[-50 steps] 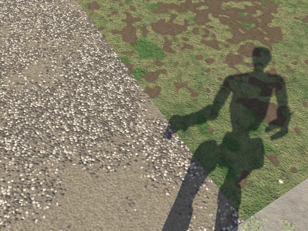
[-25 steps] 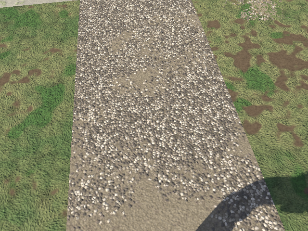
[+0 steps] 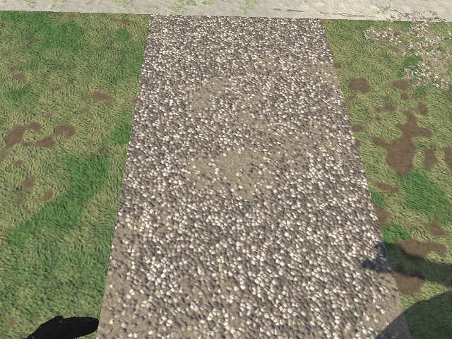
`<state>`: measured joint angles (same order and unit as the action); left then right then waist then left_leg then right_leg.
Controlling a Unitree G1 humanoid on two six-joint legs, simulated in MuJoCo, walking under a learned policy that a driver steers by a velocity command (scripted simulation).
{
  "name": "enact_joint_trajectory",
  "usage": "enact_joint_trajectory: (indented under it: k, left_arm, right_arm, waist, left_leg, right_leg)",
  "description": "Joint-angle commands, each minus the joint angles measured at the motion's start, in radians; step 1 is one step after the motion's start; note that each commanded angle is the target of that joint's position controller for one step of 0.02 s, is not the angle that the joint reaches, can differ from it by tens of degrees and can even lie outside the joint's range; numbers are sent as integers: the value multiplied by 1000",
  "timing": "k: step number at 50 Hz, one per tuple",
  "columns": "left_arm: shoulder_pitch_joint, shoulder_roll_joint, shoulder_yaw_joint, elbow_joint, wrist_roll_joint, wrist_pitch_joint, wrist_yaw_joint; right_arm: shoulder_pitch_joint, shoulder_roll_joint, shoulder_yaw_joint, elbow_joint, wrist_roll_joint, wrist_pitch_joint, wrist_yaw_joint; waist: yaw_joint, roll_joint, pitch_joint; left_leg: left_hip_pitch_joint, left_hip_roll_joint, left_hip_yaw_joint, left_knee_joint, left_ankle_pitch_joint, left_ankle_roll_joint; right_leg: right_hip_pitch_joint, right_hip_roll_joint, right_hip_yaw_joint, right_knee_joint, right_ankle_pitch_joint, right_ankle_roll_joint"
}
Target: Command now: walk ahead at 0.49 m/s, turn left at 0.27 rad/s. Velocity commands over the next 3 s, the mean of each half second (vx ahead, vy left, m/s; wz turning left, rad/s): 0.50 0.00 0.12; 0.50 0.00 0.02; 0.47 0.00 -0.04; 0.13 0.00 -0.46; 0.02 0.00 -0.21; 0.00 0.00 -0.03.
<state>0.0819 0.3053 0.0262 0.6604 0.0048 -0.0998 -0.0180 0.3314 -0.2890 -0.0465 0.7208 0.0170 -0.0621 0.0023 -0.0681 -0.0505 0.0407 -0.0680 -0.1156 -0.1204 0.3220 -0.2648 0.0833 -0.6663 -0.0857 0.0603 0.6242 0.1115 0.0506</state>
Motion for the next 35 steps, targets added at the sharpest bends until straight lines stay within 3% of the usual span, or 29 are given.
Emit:
enact_joint_trajectory:
  k: [1,4,5,6,7,8,9,10,11,12,14,17,19,23,28,31,32,33,34,35]
  left_arm:
    - [-125,81,19,-97,-10,-23,-15]
    - [-84,105,32,-96,-8,-25,-21]
    - [-31,119,41,-86,-6,-25,-18]
    - [84,145,58,-58,-4,-26,-12]
    - [249,187,70,-37,6,-25,-6]
    - [358,265,94,-7,16,-17,-6]
    - [389,181,75,9,-10,-13,-16]
    - [317,132,60,3,-19,-8,-10]
    - [248,117,52,-8,-11,0,-6]
    - [206,100,44,-7,-3,3,-7]
    - [176,81,36,-6,7,-5,-7]
    - [191,99,41,19,-6,-16,-6]
    - [211,119,46,37,-9,-12,-1]
    - [265,139,48,72,-20,3,8]
    - [345,156,54,126,-26,30,15]
    - [331,179,63,137,-27,47,25]
    - [309,184,63,135,-27,53,28]
    - [304,163,52,126,-20,55,31]
    - [312,103,26,95,11,50,34]
    - [447,3,-1,87,-7,30,23]
  right_arm:
    - [56,-170,-46,-13,7,-8,-7]
    - [63,-174,-50,8,3,9,-12]
    - [49,-178,-51,7,2,13,-12]
    - [36,-166,-45,5,-4,18,-11]
    - [30,-134,-29,-17,-20,20,-11]
    - [184,-47,-3,-15,-5,5,-7]
    - [171,-89,-4,-8,5,-9,-3]
    - [53,-162,-25,-26,24,-12,0]
    - [-30,-159,-22,-50,20,-15,-1]
    - [-77,-143,-21,-62,3,-17,0]
    - [-40,-110,-21,-47,-5,-9,0]
    - [-45,-71,-11,-44,-14,2,-3]
    - [-114,-60,-5,-64,-20,-3,-4]
    - [-254,-30,7,-91,-14,-21,12]
    - [-381,-44,4,-138,-1,-35,40]
    - [-333,-79,-11,-134,-3,-40,49]
    - [-237,-106,-27,-108,-6,-40,45]
    - [-86,-156,-51,-65,-10,-39,34]
    - [100,-234,-70,-34,-20,-32,21]
    - [107,-270,-75,-19,-17,-29,27]
  waist:
    - [-26,128,25]
    - [7,151,16]
    - [38,159,-14]
    - [102,143,-96]
    - [173,93,-251]
    - [141,-178,-420]
    - [158,-210,-428]
    - [168,-96,-247]
    - [146,-8,-143]
    - [121,27,-56]
    - [74,-23,-41]
    - [62,-31,-33]
    - [79,-12,-17]
    - [132,-8,5]
    - [161,-10,36]
    - [108,-33,-6]
    - [47,-35,-68]
    - [-23,-19,-176]
    - [-78,117,-340]
    - [9,361,-437]
  left_leg:
    - [-53,272,-149,-67,232,132]
    - [68,321,-186,4,381,106]
    - [82,307,-175,68,534,93]
    - [68,257,-136,210,682,70]
    - [-71,202,-97,457,566,37]
    - [-445,29,-14,864,59,-53]
    - [-602,18,-80,976,-300,-60]
    - [-682,81,-71,1027,-238,-57]
    - [-675,135,-17,990,-154,-54]
    - [-661,169,10,918,-99,-57]
    - [-564,211,19,832,-27,-66]
    - [-572,223,48,734,26,-93]
    - [-605,231,57,611,127,-108]
    - [-540,199,94,342,342,-108]
    - [-558,168,97,206,314,-74]
    - [-458,135,118,164,200,-30]
    - [-313,106,147,134,206,-5]
    - [-72,125,133,141,243,32]
    - [242,337,-114,189,291,103]
    - [499,513,-566,78,66,257]
  right_leg:
    - [92,36,-19,-91,27,-32]
    - [110,48,-23,-120,-121,-81]
    - [189,72,-49,-134,-169,-102]
    - [357,89,-76,-155,-140,-134]
    - [647,-28,34,-97,-79,-196]
    - [1043,-259,479,-147,-272,-370]
    - [1069,-307,724,-305,-484,-378]
    - [935,-282,595,-328,-576,-328]
    - [785,-241,468,-349,-518,-297]
    - [654,-196,376,-381,-414,-291]
    - [545,-137,271,-430,-275,-278]
    - [510,-122,169,-470,-114,-299]
    - [526,-113,118,-487,-52,-296]
    - [537,-73,27,-489,-41,-254]
    - [683,-142,53,-438,-7,-244]
    - [756,-163,53,-334,208,-217]
    - [742,-136,23,-220,362,-198]
    - [653,-87,-14,-35,370,-168]
    - [430,-17,-55,292,25,-132]
    - [58,153,-5,575,-684,-82]
